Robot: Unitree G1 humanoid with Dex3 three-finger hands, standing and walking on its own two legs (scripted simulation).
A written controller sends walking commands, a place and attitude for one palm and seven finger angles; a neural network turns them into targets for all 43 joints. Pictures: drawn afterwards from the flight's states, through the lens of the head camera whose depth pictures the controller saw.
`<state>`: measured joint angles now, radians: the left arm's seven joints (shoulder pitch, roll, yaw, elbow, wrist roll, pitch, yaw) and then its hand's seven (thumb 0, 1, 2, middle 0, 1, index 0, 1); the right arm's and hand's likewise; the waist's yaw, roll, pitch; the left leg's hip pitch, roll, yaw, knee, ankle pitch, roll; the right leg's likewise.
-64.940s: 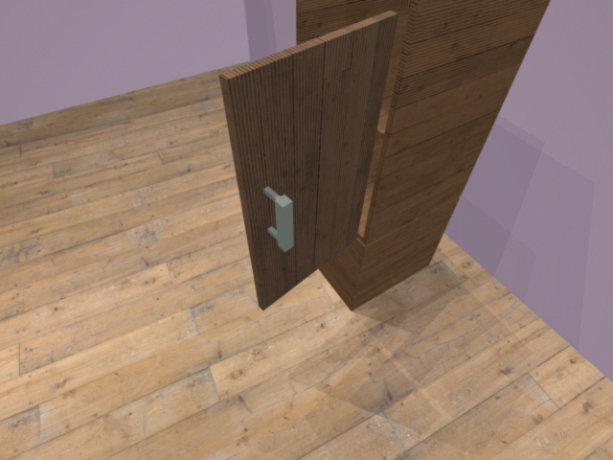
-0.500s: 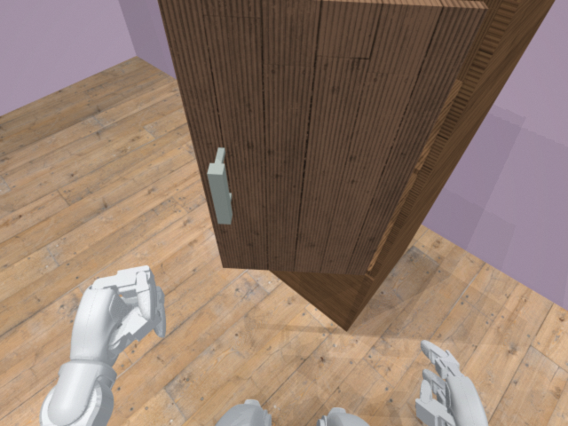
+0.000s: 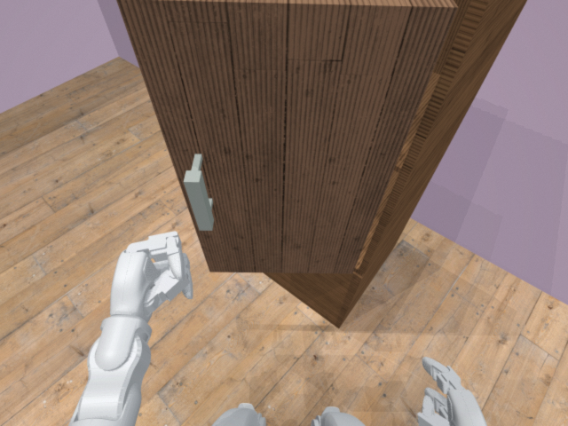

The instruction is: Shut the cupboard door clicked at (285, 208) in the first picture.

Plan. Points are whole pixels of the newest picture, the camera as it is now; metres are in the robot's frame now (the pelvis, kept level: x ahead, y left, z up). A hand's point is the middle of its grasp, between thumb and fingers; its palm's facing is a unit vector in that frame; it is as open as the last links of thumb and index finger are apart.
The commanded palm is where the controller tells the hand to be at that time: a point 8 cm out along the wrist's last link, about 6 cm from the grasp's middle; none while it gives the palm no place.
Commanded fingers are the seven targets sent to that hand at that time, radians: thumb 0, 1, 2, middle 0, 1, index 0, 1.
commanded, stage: bring the fist close to the handle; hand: left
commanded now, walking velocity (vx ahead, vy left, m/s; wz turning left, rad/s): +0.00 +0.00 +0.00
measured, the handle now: (202, 193) +0.44 +0.15 +0.05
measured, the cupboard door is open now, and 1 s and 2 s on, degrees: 38 38 14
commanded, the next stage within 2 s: push the door shut along its arc in 0.72 s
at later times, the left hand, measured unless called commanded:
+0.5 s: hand (218, 243) +0.35 +0.11 +0.05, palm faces +0.02 -1.00 -0.01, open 3.1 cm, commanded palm +0.32 +0.17 +0.06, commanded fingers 0.00 0.90 0.90 -1.30 -1.50 -1.30 -1.50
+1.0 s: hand (217, 240) +0.36 +0.11 +0.05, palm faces +0.00 -1.00 -0.03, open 3.1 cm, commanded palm +0.35 +0.17 +0.06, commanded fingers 0.00 0.90 0.90 -1.30 -1.50 -1.30 -1.50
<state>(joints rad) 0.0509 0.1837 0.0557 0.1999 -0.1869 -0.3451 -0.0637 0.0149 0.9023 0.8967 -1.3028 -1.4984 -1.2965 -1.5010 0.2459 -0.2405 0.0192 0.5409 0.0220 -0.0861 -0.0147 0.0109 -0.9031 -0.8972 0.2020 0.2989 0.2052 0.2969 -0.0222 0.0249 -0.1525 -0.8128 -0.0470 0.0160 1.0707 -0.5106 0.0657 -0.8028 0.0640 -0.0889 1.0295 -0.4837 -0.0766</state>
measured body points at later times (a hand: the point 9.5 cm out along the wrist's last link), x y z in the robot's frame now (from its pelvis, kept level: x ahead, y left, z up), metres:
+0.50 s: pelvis +0.00 +0.00 +0.00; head +0.06 +0.00 +0.45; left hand +0.35 +0.17 +0.06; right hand +0.13 -0.24 -0.10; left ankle +0.01 +0.08 -0.67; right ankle +0.01 -0.07 -0.67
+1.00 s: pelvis -0.01 +0.00 +0.00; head +0.05 +0.00 +0.45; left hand +0.35 +0.17 +0.06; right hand +0.13 -0.25 -0.10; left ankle +0.01 +0.08 -0.67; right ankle +0.01 -0.07 -0.67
